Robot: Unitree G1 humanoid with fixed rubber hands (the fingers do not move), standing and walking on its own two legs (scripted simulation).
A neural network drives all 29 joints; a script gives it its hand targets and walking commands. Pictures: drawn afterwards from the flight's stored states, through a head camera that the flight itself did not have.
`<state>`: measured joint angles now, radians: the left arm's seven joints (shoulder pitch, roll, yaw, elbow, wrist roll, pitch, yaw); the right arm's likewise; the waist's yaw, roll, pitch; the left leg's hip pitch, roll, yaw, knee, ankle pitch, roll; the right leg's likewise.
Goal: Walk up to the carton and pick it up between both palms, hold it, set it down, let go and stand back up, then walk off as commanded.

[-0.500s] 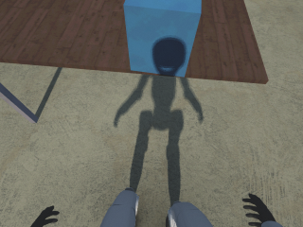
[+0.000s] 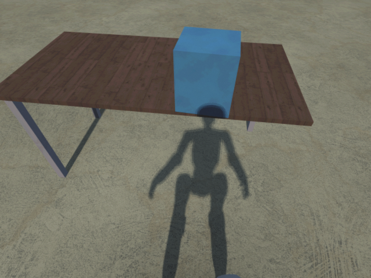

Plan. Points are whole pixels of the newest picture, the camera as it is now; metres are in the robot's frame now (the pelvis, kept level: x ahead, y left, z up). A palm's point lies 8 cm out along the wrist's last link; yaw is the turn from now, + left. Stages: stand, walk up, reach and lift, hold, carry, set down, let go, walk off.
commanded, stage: stand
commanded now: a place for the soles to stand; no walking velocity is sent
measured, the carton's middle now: (206, 72) +0.79 -0.08 +0.03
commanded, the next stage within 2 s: none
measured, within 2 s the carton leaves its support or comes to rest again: neither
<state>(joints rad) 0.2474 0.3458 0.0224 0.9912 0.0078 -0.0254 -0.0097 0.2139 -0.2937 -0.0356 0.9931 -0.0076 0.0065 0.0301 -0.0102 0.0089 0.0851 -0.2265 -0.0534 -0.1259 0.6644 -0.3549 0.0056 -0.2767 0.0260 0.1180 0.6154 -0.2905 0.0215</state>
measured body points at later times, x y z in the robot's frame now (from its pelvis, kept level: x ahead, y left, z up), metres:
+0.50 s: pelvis -0.02 +0.00 +0.01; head -0.01 +0.00 +0.46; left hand +0.02 +0.30 -0.12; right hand +0.09 -0.28 -0.12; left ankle +0.04 +0.12 -0.72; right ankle +0.08 -0.15 -0.72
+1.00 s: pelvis +0.04 -0.01 +0.01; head +0.06 -0.01 +0.46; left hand +0.12 +0.28 -0.12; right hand +0.08 -0.29 -0.13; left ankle +0.04 +0.13 -0.72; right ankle +0.08 -0.15 -0.72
